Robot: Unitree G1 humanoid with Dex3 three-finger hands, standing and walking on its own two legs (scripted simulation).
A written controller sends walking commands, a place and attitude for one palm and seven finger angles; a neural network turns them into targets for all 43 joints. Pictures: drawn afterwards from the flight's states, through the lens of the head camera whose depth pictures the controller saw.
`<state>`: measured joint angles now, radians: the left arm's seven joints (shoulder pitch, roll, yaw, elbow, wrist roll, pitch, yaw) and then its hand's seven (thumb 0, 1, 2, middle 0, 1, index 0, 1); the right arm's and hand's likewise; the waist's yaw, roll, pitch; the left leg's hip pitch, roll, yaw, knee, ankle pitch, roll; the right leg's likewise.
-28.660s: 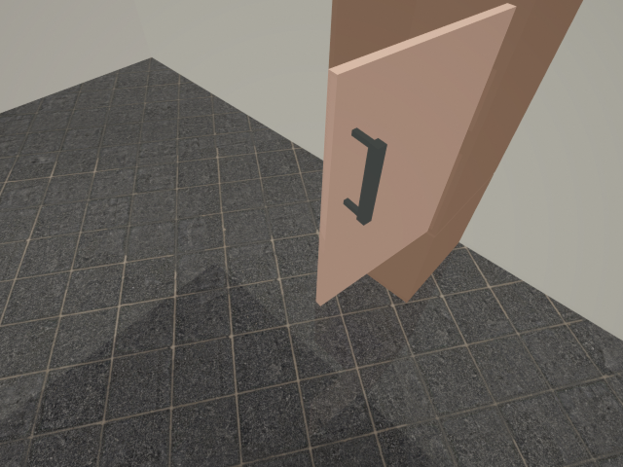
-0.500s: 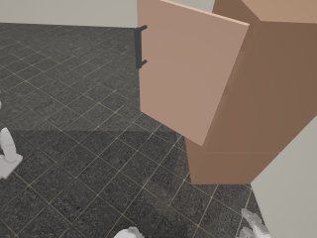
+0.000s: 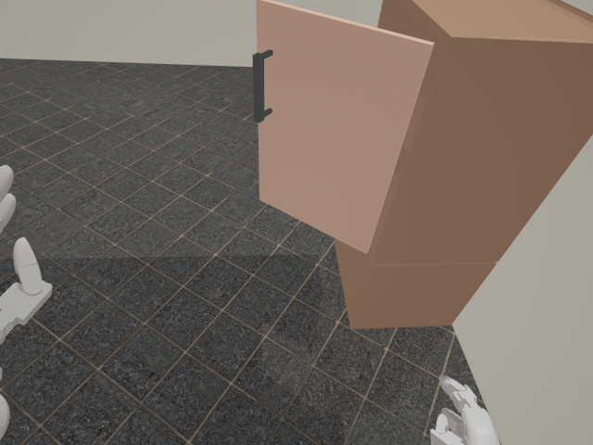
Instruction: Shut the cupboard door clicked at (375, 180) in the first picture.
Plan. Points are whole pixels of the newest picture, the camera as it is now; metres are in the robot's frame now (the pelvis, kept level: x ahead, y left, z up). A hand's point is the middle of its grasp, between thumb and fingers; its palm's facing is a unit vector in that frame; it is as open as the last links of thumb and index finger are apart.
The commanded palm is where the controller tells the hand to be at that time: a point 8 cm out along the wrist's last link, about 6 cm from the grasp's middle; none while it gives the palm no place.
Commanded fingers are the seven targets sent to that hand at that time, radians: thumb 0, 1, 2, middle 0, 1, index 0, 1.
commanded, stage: stop stepping back and stand still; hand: left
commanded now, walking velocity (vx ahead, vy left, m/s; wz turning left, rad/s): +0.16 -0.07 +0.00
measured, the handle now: (263, 86) +0.88 +0.14 +0.08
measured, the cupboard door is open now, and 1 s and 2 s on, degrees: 53 53 53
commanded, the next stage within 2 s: let the arm hang, fingers relaxed in 1.12 s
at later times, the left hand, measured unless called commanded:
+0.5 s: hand out of the picture +0.14 +0.29 +0.17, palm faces +0.47 -0.80 -0.37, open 7.4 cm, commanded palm +0.08 +0.33 +0.19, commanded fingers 0.00 0.90 0.90 -0.20 -0.30 -0.20 -0.30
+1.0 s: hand out of the picture +0.17 +0.31 +0.16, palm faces +0.40 -0.81 -0.42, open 7.4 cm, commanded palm +0.12 +0.34 +0.19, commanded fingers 0.00 0.90 0.90 -0.20 -0.30 -0.20 -0.30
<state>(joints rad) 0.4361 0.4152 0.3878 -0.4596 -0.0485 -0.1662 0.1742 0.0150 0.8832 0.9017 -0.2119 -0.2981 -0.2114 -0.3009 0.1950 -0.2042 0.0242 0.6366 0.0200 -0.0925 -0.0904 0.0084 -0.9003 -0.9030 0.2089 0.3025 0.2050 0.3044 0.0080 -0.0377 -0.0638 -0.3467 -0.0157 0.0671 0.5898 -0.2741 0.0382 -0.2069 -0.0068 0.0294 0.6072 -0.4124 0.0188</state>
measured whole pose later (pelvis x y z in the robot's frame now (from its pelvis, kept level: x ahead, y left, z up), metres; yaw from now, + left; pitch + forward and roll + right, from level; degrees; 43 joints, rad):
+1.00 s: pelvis -0.04 +0.05 +0.01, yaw -3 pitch +0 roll -1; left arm 0.54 0.39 0.38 -0.43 -0.06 -0.13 0.17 0.02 0.89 0.90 -0.21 -0.30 -0.21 -0.30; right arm 0.22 -0.20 0.02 0.64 0.01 -0.05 -0.08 0.01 -0.90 -0.90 0.21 0.30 0.20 0.30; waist 0.00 -0.01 -0.02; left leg -0.27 0.06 0.11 0.52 -0.26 0.00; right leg -0.18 0.02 -0.04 0.48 -0.31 -0.02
